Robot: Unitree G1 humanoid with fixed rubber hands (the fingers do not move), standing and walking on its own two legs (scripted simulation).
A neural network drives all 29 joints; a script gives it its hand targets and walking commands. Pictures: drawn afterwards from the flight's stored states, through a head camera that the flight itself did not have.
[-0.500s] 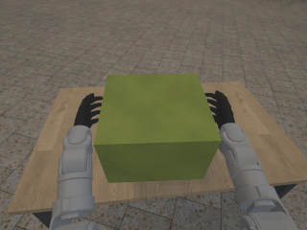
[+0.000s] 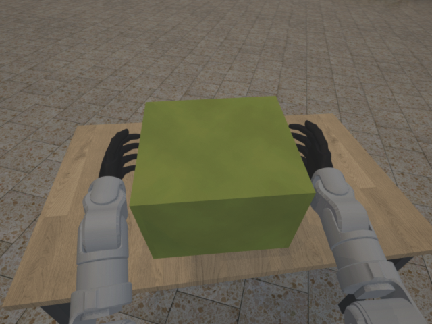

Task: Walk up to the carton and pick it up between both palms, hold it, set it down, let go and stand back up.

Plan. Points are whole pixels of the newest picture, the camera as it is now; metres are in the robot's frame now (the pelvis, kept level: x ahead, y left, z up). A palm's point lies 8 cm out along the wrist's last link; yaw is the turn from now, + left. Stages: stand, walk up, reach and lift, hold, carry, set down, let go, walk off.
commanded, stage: reach and lift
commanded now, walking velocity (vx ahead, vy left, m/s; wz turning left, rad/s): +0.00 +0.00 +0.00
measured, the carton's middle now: (216, 174) +0.40 +0.00 +0.10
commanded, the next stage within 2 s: hold in 0.38 s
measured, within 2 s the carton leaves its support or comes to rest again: neither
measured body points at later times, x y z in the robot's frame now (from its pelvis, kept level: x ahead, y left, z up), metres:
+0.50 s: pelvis +0.00 +0.00 +0.00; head -0.04 +0.03 +0.45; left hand +0.36 +0.20 +0.18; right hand +0.37 -0.17 +0.19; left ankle +0.00 +0.13 -0.75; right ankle +0.00 -0.12 -0.75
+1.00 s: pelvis -0.01 +0.00 +0.00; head -0.05 +0.03 +0.45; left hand +0.36 +0.20 +0.18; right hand +0.37 -0.17 +0.19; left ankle +0.00 +0.13 -0.75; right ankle +0.00 -0.12 -0.75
